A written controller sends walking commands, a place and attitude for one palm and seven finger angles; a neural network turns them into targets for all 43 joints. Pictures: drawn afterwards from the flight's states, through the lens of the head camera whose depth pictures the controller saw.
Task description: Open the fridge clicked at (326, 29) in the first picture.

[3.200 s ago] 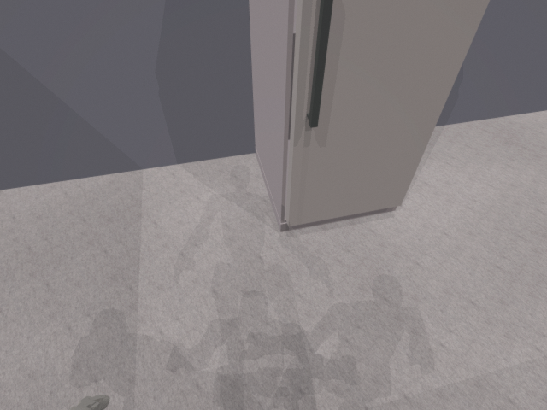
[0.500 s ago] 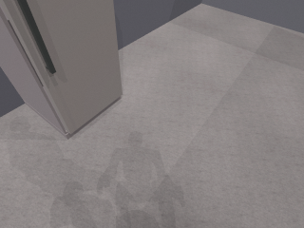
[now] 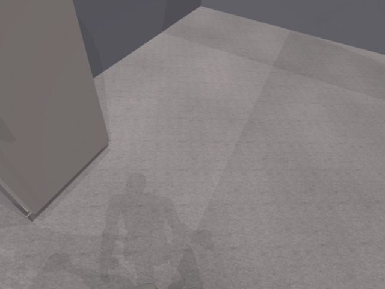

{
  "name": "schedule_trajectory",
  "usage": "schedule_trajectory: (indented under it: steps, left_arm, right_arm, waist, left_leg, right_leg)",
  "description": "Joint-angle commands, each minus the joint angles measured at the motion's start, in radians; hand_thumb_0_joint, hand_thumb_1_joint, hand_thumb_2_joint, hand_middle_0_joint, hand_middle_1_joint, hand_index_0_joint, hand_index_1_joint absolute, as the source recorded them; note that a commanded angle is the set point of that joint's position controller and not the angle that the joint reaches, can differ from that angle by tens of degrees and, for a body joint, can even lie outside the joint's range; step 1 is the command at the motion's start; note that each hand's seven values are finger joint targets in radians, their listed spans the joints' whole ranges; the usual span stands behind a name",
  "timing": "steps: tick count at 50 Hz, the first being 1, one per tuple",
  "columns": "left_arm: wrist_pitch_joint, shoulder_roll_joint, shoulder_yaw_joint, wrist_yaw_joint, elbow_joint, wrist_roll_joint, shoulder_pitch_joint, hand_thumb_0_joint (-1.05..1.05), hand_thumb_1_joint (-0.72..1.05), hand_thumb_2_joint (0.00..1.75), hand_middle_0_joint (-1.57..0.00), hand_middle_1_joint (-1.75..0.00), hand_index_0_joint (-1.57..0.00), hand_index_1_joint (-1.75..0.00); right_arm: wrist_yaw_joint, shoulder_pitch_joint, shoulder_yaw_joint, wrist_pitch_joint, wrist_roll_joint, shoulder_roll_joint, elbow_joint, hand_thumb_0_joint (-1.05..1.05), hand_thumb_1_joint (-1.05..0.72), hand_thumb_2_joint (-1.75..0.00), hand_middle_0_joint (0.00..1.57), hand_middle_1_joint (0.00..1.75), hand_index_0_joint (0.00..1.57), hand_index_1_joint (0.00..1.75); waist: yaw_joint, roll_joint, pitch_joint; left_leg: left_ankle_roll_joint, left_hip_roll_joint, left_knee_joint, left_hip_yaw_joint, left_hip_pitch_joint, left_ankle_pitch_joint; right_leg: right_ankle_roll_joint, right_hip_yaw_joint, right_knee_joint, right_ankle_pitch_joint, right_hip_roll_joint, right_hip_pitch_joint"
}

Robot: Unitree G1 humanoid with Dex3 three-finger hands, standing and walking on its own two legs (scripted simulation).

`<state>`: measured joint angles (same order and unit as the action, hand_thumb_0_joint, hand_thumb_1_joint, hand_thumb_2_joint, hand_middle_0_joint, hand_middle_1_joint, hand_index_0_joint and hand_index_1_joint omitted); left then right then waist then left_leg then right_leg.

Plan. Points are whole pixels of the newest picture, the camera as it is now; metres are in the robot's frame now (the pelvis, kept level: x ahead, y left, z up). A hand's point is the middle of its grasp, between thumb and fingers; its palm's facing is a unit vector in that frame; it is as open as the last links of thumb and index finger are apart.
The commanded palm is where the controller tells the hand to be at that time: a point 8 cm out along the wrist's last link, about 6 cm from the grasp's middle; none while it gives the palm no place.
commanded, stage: walk to a spot facing it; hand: left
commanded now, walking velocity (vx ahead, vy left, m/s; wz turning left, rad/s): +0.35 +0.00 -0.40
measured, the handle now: out of the picture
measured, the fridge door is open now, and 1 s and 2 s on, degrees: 0 0 0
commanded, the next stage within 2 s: turn to face it in 0.74 s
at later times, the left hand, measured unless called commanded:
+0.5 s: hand (134, 222) +0.31 +0.17 -0.16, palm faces -0.24 -0.96 -0.12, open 7.4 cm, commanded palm none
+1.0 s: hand (166, 169) +0.49 +0.11 -0.15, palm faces -0.34 -0.91 -0.23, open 7.3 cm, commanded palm none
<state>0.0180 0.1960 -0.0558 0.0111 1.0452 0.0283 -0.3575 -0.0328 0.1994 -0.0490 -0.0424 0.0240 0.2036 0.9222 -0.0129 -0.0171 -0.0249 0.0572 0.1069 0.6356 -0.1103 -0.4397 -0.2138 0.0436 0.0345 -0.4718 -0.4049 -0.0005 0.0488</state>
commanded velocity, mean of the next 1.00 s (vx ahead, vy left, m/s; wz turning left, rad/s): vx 0.25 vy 0.00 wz -0.26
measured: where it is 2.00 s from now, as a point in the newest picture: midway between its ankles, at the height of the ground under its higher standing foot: (201, 253)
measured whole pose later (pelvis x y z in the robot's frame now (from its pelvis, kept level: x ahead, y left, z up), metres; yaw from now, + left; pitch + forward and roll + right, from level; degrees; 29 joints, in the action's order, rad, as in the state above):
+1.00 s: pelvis +0.38 -0.05 +0.01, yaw -23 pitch +0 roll -1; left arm 0.05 0.19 -0.05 -0.02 1.04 0.02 -0.25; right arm 0.00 0.13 -0.05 -0.03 0.02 0.19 0.95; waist 0.01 0.03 -0.03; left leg 0.07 0.15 0.89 -0.06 -0.56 -0.22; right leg -0.06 -0.10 -0.43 -0.26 0.05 0.17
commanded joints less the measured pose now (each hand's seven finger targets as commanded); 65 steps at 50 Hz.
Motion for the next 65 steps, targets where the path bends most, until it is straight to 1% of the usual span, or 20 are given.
schedule_trajectory:
  steps: [1, 2, 4, 8, 18, 27, 30, 32, 33, 34, 36, 38, 41, 51, 54, 55, 56, 57, 60, 65]
  left_arm:
    - [0.018, 0.057, -0.028, 0.004, -0.109, -0.017, 0.018, 0.00, 0.90, 0.90, -0.20, -0.30, -0.20, -0.30]
    - [0.012, 0.091, -0.034, -0.003, -0.101, -0.009, 0.053, 0.00, 0.90, 0.90, -0.20, -0.30, -0.20, -0.30]
    - [0.013, 0.077, -0.040, 0.020, -0.085, 0.001, 0.103, 0.00, 0.90, 0.90, -0.20, -0.30, -0.20, -0.30]
    - [-0.024, 0.025, -0.041, 0.021, -0.038, 0.006, 0.010, 0.00, 0.90, 0.90, -0.20, -0.30, -0.20, -0.30]
    - [-0.039, 0.001, -0.041, 0.031, -0.107, 0.008, 0.200, 0.00, 0.90, 0.90, -0.20, -0.30, -0.20, -0.30]
    - [-0.014, -0.027, -0.022, 0.037, -0.166, 0.003, 0.400, 0.00, 0.90, 0.90, -0.20, -0.30, -0.20, -0.30]
    - [0.000, 0.005, -0.032, 0.028, -0.132, 0.004, 0.251, 0.00, 0.90, 0.90, -0.20, -0.30, -0.20, -0.30]
    - [0.023, 0.082, -0.055, 0.020, -0.064, 0.011, -0.010, 0.00, 0.90, 0.90, -0.20, -0.30, -0.20, -0.30]
    - [0.032, 0.196, -0.078, 0.007, -0.039, 0.008, -0.125, 0.00, 0.90, 0.90, -0.20, -0.30, -0.20, -0.30]
    - [0.032, 0.270, -0.083, -0.002, -0.025, -0.021, -0.162, 0.00, 0.90, 0.90, -0.20, -0.30, -0.20, -0.30]
    - [0.028, 0.216, -0.073, -0.015, -0.075, -0.023, -0.021, 0.00, 0.90, 0.90, -0.20, -0.30, -0.20, -0.30]
    - [0.040, 0.127, -0.044, -0.022, -0.097, -0.019, 0.096, 0.00, 0.90, 0.90, -0.20, -0.30, -0.20, -0.30]
    - [0.054, 0.103, -0.033, -0.022, -0.091, -0.004, 0.129, 0.00, 0.90, 0.90, -0.20, -0.30, -0.20, -0.30]
    - [0.044, 0.097, -0.003, -0.034, -0.034, -0.006, 0.047, 0.00, 0.90, 0.90, -0.20, -0.30, -0.20, -0.30]
    - [0.024, 0.116, -0.013, -0.045, -0.038, -0.011, 0.045, 0.00, 0.90, 0.90, -0.20, -0.30, -0.20, -0.30]
    - [0.015, 0.113, -0.015, -0.045, -0.044, -0.014, 0.032, 0.00, 0.90, 0.90, -0.20, -0.30, -0.20, -0.30]
    - [0.010, 0.074, -0.016, -0.044, -0.063, -0.026, -0.016, 0.00, 0.90, 0.90, -0.20, -0.30, -0.20, -0.30]
    - [0.004, 0.072, -0.004, -0.050, -0.085, -0.023, -0.004, 0.00, 0.90, 0.90, -0.20, -0.30, -0.20, -0.30]
    - [-0.009, 0.089, -0.026, -0.036, -0.101, -0.012, 0.117, 0.00, 0.90, 0.90, -0.20, -0.30, -0.20, -0.30]
    - [-0.033, 0.069, -0.042, -0.028, -0.108, -0.006, 0.096, 0.00, 0.90, 0.90, -0.20, -0.30, -0.20, -0.30]
  right_arm:
    - [0.044, 0.407, -0.065, -0.027, 0.020, 0.305, 0.064, 0.00, -0.90, -0.90, 0.20, 0.30, 0.20, 0.30]
    - [0.057, 0.325, -0.054, -0.020, 0.013, 0.256, 0.065, 0.00, -0.90, -0.90, 0.20, 0.30, 0.20, 0.30]
    - [0.058, 0.167, -0.027, -0.030, 0.008, 0.150, 0.028, 0.00, -0.90, -0.90, 0.20, 0.30, 0.20, 0.30]
    - [0.066, 0.148, -0.010, -0.055, -0.003, 0.063, 0.062, 0.00, -0.90, -0.90, 0.20, 0.30, 0.20, 0.30]
    - [0.070, 0.295, -0.011, -0.060, -0.007, 0.040, 0.137, 0.00, -0.90, -0.90, 0.20, 0.30, 0.20, 0.30]
    - [0.070, 0.393, -0.007, -0.040, 0.011, 0.046, 0.183, 0.00, -0.90, -0.90, 0.20, 0.30, 0.20, 0.30]
    - [0.068, 0.355, -0.024, -0.037, 0.007, 0.095, 0.158, 0.00, -0.90, -0.90, 0.20, 0.30, 0.20, 0.30]
    - [0.056, 0.287, -0.029, -0.034, -0.008, 0.120, 0.123, 0.00, -0.90, -0.90, 0.20, 0.30, 0.20, 0.30]
    - [0.044, 0.291, -0.021, -0.036, -0.026, 0.058, 0.088, 0.00, -0.90, -0.90, 0.20, 0.30, 0.20, 0.30]
    - [0.053, 0.233, -0.014, -0.039, -0.026, 0.019, 0.048, 0.00, -0.90, -0.90, 0.20, 0.30, 0.20, 0.30]
    - [0.057, 0.169, -0.026, -0.030, -0.012, 0.023, 0.024, 0.00, -0.90, -0.90, 0.20, 0.30, 0.20, 0.30]
    - [0.054, 0.163, -0.020, -0.002, 0.004, 0.012, 0.049, 0.00, -0.90, -0.90, 0.20, 0.30, 0.20, 0.30]
    - [0.048, 0.220, -0.015, 0.024, 0.008, -0.011, 0.070, 0.00, -0.90, -0.90, 0.20, 0.30, 0.20, 0.30]
    - [0.025, -0.027, 0.012, 0.020, -0.009, -0.002, 0.027, 0.00, -0.90, -0.90, 0.20, 0.30, 0.20, 0.30]
    - [0.025, 0.015, 0.002, 0.022, -0.002, 0.048, 0.036, 0.00, -0.90, -0.90, 0.20, 0.30, 0.20, 0.30]
    - [0.024, 0.081, -0.012, 0.022, 0.002, 0.101, 0.047, 0.00, -0.90, -0.90, 0.20, 0.30, 0.20, 0.30]
    - [0.028, 0.136, -0.030, 0.023, 0.012, 0.187, 0.040, 0.00, -0.90, -0.90, 0.20, 0.30, 0.20, 0.30]
    - [0.042, 0.176, -0.030, 0.033, 0.001, 0.211, 0.054, 0.00, -0.90, -0.90, 0.20, 0.30, 0.20, 0.30]
    - [0.050, 0.046, -0.028, 0.037, -0.001, 0.159, 0.012, 0.00, -0.90, -0.90, 0.20, 0.30, 0.20, 0.30]
    - [0.049, 0.019, -0.039, 0.034, -0.003, 0.144, -0.021, 0.00, -0.90, -0.90, 0.20, 0.30, 0.20, 0.30]
  waist:
    - [0.147, 0.489, 0.139]
    - [0.133, 0.414, 0.107]
    - [0.063, 0.159, -0.065]
    - [-0.004, 0.143, -0.042]
    - [0.035, 0.093, -0.097]
    - [0.081, 0.122, -0.162]
    - [0.005, 0.140, -0.045]
    - [-0.126, 0.136, 0.129]
    - [-0.157, -0.055, 0.254]
    - [-0.134, -0.128, 0.280]
    - [-0.075, -0.070, 0.143]
    - [0.003, 0.025, 0.017]
    - [0.064, -0.031, 0.016]
    - [-0.007, -0.099, -0.001]
    - [0.021, -0.067, 0.012]
    - [0.042, 0.057, 0.057]
    - [0.048, 0.267, 0.125]
    - [0.064, 0.367, 0.177]
    - [0.034, 0.130, 0.067]
    - [0.019, 0.107, 0.092]
  left_leg:
    - [-0.101, 0.374, -0.417, 0.564, 0.581, -0.346]
    - [-0.094, 0.406, -0.497, 0.629, 0.476, -0.517]
    - [-0.095, 0.323, -0.495, 0.412, 0.273, -0.418]
    - [-0.041, 0.227, -0.470, 0.102, 0.231, -0.072]
    - [-0.119, 0.249, -0.464, -0.050, 0.439, 0.182]
    - [-0.147, 0.260, -0.384, -0.180, 0.523, 0.515]
    - [-0.129, 0.267, -0.141, -0.237, 0.554, 0.956]
    - [-0.071, 0.227, 0.243, -0.264, 0.368, 0.841]
    - [-0.027, 0.115, 0.550, -0.226, 0.036, 0.132]
    - [0.006, -0.015, 0.828, -0.110, -0.211, -0.395]
    - [-0.009, 0.057, 0.854, 0.075, -0.248, -0.218]
    - [-0.006, 0.104, 0.721, 0.082, -0.147, -0.124]
    - [0.009, 0.086, 0.567, 0.060, -0.062, -0.089]
    - [-0.015, -0.011, 0.072, 0.025, 0.027, 0.007]
    - [-0.030, -0.029, -0.107, 0.023, 0.172, 0.119]
    - [-0.057, 0.019, -0.156, 0.092, 0.302, 0.357]
    - [-0.173, 0.224, -0.160, 0.329, 0.462, 0.721]
    - [-0.274, 0.324, -0.248, 0.499, 0.478, 0.815]
    - [-0.246, 0.225, -0.306, 0.407, 0.281, 0.367]
    - [-0.205, 0.129, -0.365, 0.351, 0.209, 0.172]
  right_leg:
    - [-0.061, -0.070, -0.656, -0.198, 0.080, 0.549]
    - [-0.076, 0.018, -0.803, -0.127, 0.019, 0.585]
    - [-0.074, 0.009, -0.841, 0.077, -0.076, 0.605]
    - [-0.040, -0.011, -0.799, 0.209, -0.088, 0.537]
    - [-0.008, -0.081, -0.596, 0.299, -0.129, 0.745]
    - [-0.074, -0.205, -0.282, 0.207, -0.061, 0.644]
    - [-0.132, -0.262, -0.209, 0.122, 0.030, 0.427]
    - [-0.164, -0.239, -0.069, 0.253, 0.031, -0.009]
    - [-0.259, 0.124, -0.041, 0.368, -0.229, -0.332]
    - [-0.363, 0.466, 0.034, 0.720, -0.415, -0.421]
    - [-0.339, 0.401, 0.123, 0.570, -0.399, -0.165]
    - [-0.261, 0.217, 0.189, 0.461, -0.312, 0.137]
    - [-0.230, 0.083, 0.208, 0.465, -0.224, 0.281]
    - [-0.169, -0.044, 0.132, 0.664, -0.239, 0.105]
    - [-0.113, -0.095, -0.030, 0.651, -0.242, 0.087]
    - [-0.071, -0.140, -0.190, 0.508, -0.201, 0.160]
    - [-0.004, -0.204, -0.398, 0.154, -0.096, 0.346]
    - [0.018, -0.134, -0.628, -0.264, -0.032, 0.416]
    - [0.016, -0.042, -0.717, -0.109, -0.099, 0.489]
    - [0.033, -0.049, -0.640, 0.030, -0.095, 0.443]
